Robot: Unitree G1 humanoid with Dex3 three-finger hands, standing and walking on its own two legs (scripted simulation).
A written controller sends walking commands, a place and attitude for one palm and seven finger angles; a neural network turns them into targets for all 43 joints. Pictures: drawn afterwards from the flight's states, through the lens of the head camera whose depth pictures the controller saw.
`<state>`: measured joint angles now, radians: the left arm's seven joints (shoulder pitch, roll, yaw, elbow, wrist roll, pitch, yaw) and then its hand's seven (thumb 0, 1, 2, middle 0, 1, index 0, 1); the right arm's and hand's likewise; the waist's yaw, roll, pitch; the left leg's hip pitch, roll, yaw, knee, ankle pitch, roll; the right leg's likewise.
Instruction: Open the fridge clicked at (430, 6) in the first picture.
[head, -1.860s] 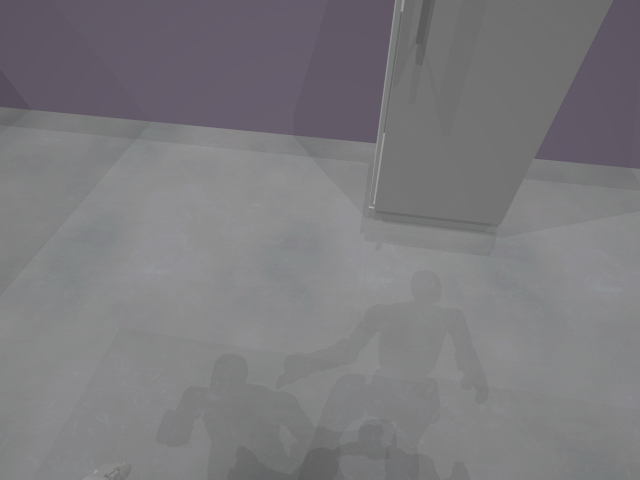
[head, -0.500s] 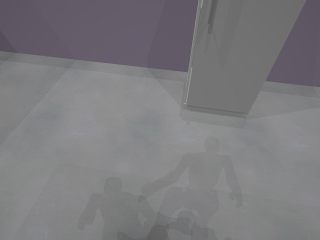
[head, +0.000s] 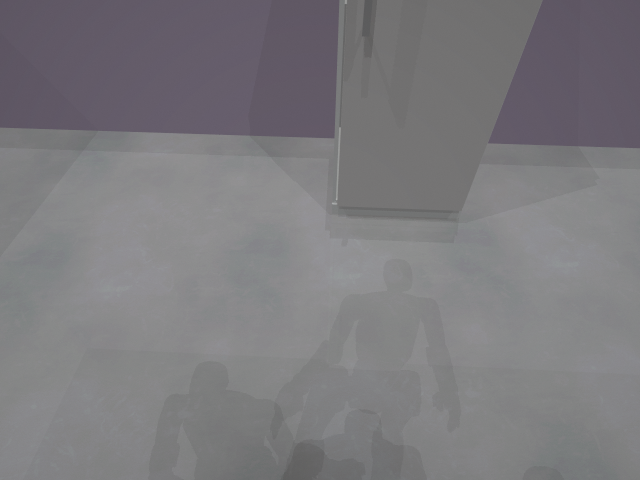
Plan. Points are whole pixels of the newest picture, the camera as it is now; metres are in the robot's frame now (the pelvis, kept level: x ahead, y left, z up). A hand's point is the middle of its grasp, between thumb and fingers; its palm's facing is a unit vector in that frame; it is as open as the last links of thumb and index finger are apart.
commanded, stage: walk to a spot facing it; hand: left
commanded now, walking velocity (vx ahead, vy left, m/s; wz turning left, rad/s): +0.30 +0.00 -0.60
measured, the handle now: out of the picture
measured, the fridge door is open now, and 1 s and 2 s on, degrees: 0 0 0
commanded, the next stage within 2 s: turn to face it in 1.82 s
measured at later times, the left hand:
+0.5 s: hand (168, 453) +0.19 +0.25 -0.19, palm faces -0.16 -0.97 -0.19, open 7.4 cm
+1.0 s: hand (339, 250) +0.58 +0.01 -0.15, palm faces -0.64 -0.75 -0.18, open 7.4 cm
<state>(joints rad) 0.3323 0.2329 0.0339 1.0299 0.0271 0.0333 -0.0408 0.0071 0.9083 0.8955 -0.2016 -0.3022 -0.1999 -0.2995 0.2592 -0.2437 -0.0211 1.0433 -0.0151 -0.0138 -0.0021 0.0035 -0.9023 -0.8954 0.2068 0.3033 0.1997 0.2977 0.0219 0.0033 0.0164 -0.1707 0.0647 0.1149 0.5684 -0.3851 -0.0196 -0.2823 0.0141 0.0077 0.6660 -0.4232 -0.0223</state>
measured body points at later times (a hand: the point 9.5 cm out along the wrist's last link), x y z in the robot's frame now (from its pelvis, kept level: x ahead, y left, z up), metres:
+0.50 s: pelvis +0.17 +0.05 -0.01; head +0.20 +0.07 +0.44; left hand +0.20 +0.31 -0.17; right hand +0.27 -0.21 -0.12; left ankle +0.26 +0.14 -0.73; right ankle +0.02 -0.06 -0.65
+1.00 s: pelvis +0.34 -0.03 -0.01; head +0.38 -0.06 +0.43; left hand +0.62 +0.05 -0.14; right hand +0.11 -0.15 -0.15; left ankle +0.28 +0.14 -0.70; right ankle +0.37 -0.16 -0.73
